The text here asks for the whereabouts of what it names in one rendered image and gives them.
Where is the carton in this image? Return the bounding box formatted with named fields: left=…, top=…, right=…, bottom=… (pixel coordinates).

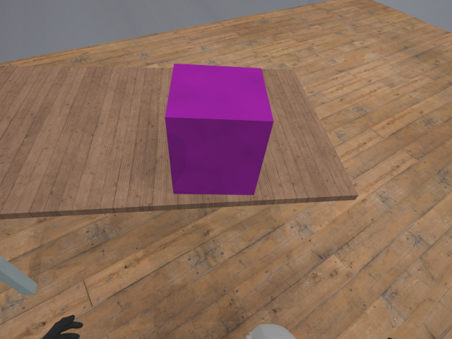
left=165, top=64, right=273, bottom=195

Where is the right robot thigh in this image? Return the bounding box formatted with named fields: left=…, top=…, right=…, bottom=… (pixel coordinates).
left=246, top=324, right=296, bottom=339

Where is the left robot hand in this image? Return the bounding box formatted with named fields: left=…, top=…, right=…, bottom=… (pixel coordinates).
left=42, top=315, right=83, bottom=339

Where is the table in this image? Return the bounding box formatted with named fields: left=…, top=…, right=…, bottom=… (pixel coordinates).
left=0, top=66, right=359, bottom=295

